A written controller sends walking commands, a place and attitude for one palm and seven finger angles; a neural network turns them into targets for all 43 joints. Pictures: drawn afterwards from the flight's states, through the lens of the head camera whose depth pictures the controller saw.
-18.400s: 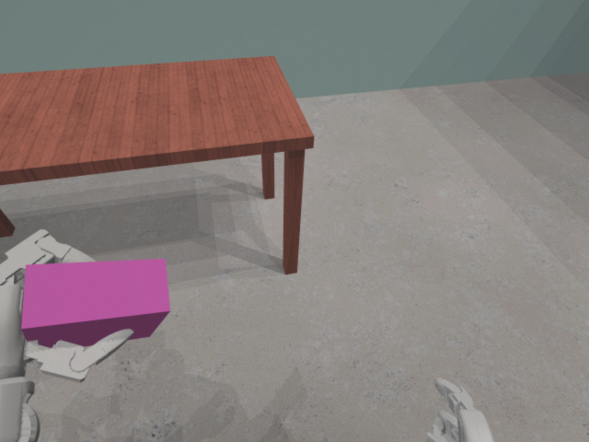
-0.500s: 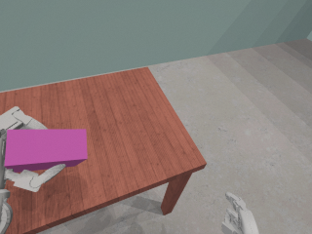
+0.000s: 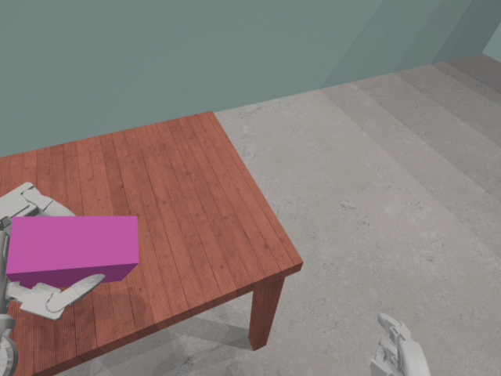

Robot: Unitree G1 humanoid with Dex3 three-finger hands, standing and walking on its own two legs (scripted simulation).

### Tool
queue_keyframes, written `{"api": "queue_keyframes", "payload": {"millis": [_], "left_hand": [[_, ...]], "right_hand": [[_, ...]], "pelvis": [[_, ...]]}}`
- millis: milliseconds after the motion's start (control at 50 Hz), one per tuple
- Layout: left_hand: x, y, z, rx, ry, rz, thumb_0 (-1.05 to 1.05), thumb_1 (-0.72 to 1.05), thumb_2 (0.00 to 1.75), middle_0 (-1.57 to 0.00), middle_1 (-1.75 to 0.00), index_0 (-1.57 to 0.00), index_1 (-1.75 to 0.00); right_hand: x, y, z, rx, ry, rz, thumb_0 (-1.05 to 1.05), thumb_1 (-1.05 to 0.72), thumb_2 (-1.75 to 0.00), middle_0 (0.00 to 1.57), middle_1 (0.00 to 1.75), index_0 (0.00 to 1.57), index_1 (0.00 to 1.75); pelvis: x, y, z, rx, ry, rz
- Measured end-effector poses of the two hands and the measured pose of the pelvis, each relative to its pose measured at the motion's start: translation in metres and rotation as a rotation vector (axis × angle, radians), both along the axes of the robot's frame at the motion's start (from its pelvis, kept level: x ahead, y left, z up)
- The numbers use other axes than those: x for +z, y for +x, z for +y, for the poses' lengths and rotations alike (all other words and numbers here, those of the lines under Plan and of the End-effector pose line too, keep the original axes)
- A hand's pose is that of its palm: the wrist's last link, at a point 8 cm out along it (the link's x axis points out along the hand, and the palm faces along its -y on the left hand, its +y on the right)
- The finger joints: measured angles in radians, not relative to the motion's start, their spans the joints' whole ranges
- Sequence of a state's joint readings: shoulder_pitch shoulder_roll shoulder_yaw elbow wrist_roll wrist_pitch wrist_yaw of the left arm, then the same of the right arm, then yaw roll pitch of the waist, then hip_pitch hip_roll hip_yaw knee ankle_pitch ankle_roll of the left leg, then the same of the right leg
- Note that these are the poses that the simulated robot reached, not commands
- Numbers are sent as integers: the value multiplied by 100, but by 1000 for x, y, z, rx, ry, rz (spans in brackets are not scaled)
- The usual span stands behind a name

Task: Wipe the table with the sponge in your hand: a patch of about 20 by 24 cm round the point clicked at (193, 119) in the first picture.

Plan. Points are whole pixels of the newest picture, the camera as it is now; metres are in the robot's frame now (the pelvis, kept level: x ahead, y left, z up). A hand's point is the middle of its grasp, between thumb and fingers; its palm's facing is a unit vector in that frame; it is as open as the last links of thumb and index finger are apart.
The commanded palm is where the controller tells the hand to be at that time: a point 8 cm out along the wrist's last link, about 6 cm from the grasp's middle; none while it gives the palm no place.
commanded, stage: shuffle to correct the standing spot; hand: left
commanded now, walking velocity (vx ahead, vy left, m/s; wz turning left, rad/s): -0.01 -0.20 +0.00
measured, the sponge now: (94, 253) +0.23 +0.21 +0.15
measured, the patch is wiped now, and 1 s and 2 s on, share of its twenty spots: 0.00 0.00 0.00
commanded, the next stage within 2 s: none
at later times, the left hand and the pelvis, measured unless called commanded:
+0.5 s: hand (53, 258) +0.21 +0.24 +0.16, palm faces +0.31 -0.86 -0.41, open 9.6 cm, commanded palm +0.16 +0.28 +0.18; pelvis +0.00 +0.00 +0.00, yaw +0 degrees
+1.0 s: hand (50, 257) +0.21 +0.24 +0.17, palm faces +0.31 -0.86 -0.41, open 9.6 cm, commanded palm +0.16 +0.28 +0.18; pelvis +0.00 +0.00 +0.00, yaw +0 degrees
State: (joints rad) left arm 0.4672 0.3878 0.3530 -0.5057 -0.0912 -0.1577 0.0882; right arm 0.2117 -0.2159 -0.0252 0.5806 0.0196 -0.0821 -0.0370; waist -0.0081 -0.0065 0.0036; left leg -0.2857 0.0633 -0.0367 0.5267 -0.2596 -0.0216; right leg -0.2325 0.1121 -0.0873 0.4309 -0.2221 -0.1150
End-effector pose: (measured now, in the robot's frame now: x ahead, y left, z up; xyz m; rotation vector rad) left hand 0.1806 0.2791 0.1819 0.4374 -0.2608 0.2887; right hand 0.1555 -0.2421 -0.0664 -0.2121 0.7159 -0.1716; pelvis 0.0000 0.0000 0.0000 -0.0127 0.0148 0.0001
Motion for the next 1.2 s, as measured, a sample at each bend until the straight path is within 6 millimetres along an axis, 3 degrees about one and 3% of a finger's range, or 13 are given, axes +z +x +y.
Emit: {"api": "queue_keyframes", "payload": {"millis": [160, 400, 600, 800, 1200], "left_hand": [[-11, 6, -2, 16, -35, 22, -1, -45, 102, -79, -136, -80, -135], [6, 6, -6, -26, 42, 1, -1, -45, 102, -79, -136, -80, -135], [-6, -13, 11, 33, -10, 26, -1, -45, 102, -79, -136, -80, -135], [-2, -4, 9, 13, -7, -4, -1, -45, 102, -79, -136, -80, -135], [-5, -2, 6, 25, -10, 19, -1, -45, 102, -79, -136, -80, -135]], "right_hand": [[-3, -3, -8, -8, -17, 44, 1, -91, -90, 20, 30, 20, 30], [-1, 11, 3, 12, 18, -4, 1, -91, -90, 20, 30, 21, 30], [-2, -2, 13, 26, 3, 30, 1, -91, -90, 20, 30, 21, 30], [-1, -5, 22, 40, 22, 27, 1, -91, -90, 20, 30, 21, 30], [-5, -6, 5, 6, 5, 39, 1, -91, -90, 20, 30, 21, 30]], "pelvis": [[-1, 7, -6, 3, 3, 1], [-1, 3, -4, 2, 0, -7], [0, -2, 3, 9, 0, -9], [2, -7, 5, 9, -1, -8], [-1, 1, 0, 9, -1, -8]]}}
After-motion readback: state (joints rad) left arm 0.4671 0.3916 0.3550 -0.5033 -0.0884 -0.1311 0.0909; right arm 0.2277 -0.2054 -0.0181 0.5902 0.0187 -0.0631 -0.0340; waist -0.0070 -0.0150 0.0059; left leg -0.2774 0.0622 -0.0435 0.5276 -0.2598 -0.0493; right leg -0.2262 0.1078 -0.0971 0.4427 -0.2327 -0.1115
